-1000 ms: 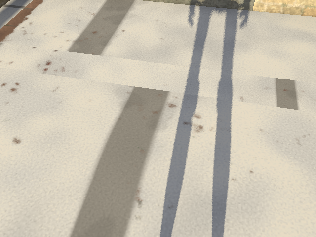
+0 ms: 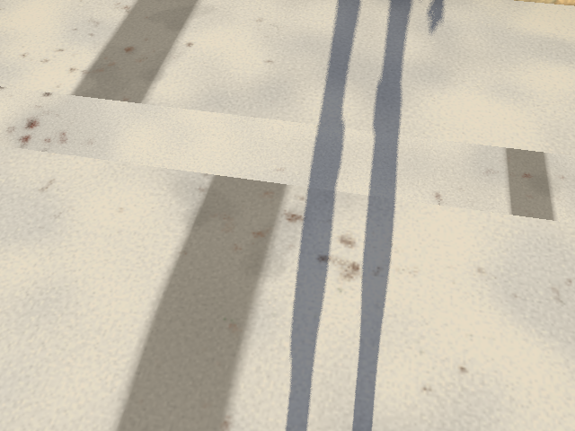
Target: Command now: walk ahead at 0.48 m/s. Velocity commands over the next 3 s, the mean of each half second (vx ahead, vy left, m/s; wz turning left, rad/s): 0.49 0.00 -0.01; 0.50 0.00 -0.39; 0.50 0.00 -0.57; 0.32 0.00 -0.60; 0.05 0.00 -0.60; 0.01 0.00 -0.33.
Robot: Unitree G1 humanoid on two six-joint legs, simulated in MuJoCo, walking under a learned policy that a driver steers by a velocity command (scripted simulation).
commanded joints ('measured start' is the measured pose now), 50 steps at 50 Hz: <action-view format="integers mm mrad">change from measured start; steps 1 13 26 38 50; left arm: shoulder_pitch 149 377 473 123 100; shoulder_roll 90 69 65 12 57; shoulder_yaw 29 4 0 11 25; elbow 13 161 200 101 65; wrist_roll -19 -35 -46 -13 -2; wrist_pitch -15 -48 -18 46 37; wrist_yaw -3 6 22 -24 -26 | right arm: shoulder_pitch -35 -383 -2 -80 -10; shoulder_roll -102 -47 -236 -88 -177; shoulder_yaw -21 8 -67 -20 -35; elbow -91 -190 -93 -18 22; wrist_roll -3 -21 -32 -6 -19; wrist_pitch -18 33 10 -44 1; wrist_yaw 9 48 4 0 -41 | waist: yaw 59 75 -67 60 115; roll -13 -54 104 55 108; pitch -77 49 -352 52 -56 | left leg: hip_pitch -436 -509 444 16 277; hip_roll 72 109 466 219 292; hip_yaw -39 97 -666 122 290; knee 270 -242 -721 -902 -438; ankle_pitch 162 431 143 521 1251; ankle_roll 29 -34 294 64 50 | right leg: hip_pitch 380 347 -131 -236 65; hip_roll -334 -174 39 -130 52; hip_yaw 497 141 136 122 -66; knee -386 -475 765 413 22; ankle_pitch -47 411 -332 139 -78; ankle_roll -153 -68 9 42 -103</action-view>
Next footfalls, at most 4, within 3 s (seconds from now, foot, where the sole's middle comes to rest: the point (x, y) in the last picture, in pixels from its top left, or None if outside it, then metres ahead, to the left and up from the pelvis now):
0.48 left None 0.45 0.08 -0.76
1.02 right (336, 329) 0.70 -0.12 -0.76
1.56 left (327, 211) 1.08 -0.13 -0.76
2.04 right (418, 219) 1.03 -0.38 -0.76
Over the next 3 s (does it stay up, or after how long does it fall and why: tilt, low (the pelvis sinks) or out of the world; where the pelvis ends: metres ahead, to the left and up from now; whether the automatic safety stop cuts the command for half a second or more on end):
stays up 1.04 -0.24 0.02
